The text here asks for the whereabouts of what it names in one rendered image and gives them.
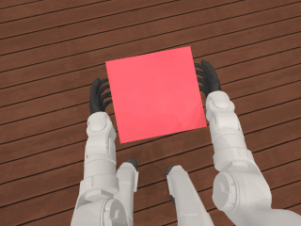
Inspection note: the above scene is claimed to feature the left robot upper arm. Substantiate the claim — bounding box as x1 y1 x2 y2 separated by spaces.
71 197 128 226

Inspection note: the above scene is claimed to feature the left robot shin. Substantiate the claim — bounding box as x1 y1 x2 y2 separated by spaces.
116 162 135 174

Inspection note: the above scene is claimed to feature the carton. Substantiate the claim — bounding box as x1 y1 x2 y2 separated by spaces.
105 46 207 144

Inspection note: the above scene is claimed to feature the right robot thigh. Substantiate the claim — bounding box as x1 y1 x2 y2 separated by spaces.
166 169 214 226

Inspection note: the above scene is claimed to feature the robot left forearm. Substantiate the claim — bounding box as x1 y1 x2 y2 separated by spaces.
72 111 119 217

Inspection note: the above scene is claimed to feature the robot right hand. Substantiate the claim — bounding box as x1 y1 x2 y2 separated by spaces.
194 59 222 99

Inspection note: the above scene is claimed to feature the robot right forearm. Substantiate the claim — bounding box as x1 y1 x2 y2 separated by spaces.
205 90 272 204

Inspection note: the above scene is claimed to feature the right robot upper arm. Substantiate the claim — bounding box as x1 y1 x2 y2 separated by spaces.
212 169 301 226

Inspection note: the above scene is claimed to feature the robot left hand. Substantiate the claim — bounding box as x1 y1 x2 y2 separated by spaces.
89 77 113 115

